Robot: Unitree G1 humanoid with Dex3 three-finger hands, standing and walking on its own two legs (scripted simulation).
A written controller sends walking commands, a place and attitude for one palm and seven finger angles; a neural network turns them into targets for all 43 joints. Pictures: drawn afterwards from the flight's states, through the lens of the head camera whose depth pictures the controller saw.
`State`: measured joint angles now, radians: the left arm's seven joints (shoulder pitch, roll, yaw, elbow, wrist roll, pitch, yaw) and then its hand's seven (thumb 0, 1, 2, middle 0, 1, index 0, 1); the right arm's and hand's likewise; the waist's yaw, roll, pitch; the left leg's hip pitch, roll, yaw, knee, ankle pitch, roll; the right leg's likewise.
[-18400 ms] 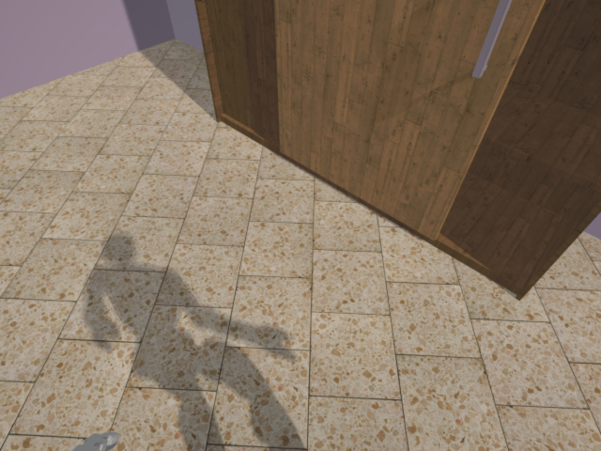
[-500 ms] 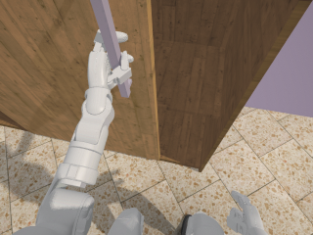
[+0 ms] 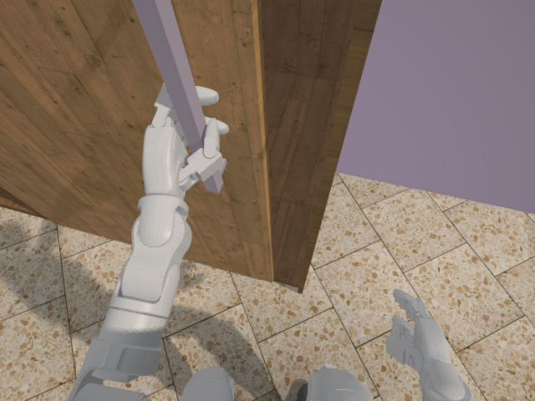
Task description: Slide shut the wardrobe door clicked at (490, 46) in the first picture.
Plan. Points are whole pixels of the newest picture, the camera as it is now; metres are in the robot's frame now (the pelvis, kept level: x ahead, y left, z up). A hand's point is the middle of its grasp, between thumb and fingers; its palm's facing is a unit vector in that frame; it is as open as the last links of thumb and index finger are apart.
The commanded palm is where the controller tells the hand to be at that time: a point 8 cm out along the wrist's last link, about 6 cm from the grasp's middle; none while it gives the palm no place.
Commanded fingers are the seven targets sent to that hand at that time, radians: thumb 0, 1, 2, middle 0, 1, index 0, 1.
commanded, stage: step sideways, sliding the door along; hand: left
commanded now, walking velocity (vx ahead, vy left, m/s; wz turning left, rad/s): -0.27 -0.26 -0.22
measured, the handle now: (196, 101) +0.43 +0.15 +0.17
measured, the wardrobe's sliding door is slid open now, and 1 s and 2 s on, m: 0.09 0.00 0.00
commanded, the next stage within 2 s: stop walking and hold the door there in 0.44 s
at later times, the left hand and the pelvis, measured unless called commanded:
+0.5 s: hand (293, 165) +0.37 +0.02 +0.13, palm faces +0.30 -0.95 -0.01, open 6.3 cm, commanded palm +0.33 +0.00 +0.14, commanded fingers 0.00 0.90 0.90 -0.45 -1.40 -0.45 -1.40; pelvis -0.01 -0.16 +0.00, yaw -1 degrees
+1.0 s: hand (285, 165) +0.37 +0.03 +0.13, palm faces +0.50 -0.81 -0.30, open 6.3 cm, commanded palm +0.32 +0.06 +0.12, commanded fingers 0.00 0.90 0.90 -0.45 -1.40 -0.45 -1.40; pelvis -0.01 -0.26 +0.01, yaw -10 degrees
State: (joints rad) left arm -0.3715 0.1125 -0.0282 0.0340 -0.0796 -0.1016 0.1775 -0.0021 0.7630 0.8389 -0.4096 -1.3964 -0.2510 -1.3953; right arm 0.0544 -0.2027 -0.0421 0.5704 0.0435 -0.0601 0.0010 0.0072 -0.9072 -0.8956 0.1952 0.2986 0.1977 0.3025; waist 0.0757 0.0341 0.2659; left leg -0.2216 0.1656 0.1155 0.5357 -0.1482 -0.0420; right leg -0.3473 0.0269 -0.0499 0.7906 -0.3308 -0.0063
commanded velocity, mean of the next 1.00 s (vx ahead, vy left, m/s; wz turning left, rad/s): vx -0.11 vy -0.03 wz -0.11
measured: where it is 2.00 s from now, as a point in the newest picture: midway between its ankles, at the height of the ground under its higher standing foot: outside the picture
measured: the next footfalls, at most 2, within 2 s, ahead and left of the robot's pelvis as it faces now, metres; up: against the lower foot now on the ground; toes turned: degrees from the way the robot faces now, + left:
right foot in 0.16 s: +0.08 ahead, -0.19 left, +0.00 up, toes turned -3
left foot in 0.34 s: +0.01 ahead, +0.06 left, +0.00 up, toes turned +9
